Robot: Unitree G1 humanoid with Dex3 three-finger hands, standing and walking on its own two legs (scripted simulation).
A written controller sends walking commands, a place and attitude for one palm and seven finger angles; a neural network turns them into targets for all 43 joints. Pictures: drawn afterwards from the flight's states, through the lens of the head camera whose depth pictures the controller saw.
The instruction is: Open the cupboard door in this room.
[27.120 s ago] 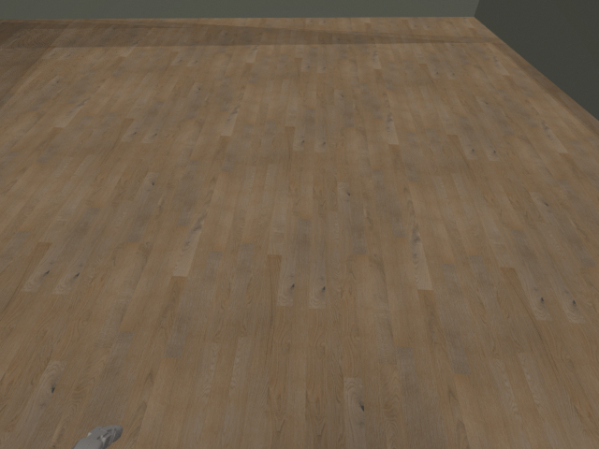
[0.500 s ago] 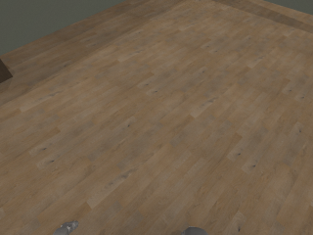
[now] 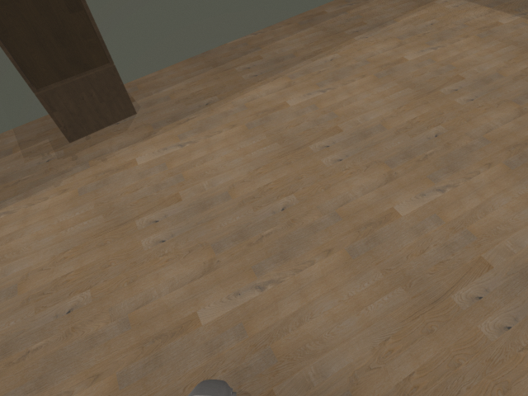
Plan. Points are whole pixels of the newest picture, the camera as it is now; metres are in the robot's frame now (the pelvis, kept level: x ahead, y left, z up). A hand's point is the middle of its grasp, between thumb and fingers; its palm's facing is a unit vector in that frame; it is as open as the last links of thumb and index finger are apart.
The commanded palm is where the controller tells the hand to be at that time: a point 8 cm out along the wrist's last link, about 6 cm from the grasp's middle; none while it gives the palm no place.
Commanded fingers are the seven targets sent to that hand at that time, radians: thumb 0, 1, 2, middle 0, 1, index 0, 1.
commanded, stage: turn or walk to find it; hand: left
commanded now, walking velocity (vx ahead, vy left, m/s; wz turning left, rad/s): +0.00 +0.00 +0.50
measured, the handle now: out of the picture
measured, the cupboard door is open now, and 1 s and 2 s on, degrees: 0 0 0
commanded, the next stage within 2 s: stand and wait in 2.00 s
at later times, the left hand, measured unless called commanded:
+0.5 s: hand out of the picture +0.05 +0.28 -0.16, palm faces +0.26 -0.94 -0.21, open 7.4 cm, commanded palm none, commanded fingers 0.00 0.90 0.90 -0.20 -0.30 -0.20 -0.30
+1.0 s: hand out of the picture +0.10 +0.21 -0.16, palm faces +0.52 -0.82 -0.24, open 7.3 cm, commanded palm none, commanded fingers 0.00 0.90 0.90 -0.20 -0.30 -0.20 -0.30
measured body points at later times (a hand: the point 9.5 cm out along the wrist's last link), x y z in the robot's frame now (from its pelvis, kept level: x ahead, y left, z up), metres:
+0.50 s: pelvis +0.02 +0.06 +0.00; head +0.03 +0.08 +0.45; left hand +0.03 +0.33 -0.15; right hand +0.12 -0.17 -0.13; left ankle -0.03 +0.14 -0.74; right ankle +0.07 -0.10 -0.66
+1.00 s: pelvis +0.19 +0.04 +0.00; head +0.20 +0.03 +0.45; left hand +0.07 +0.25 -0.14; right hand +0.35 -0.17 -0.15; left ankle +0.14 +0.20 -0.65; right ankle +0.19 -0.07 -0.74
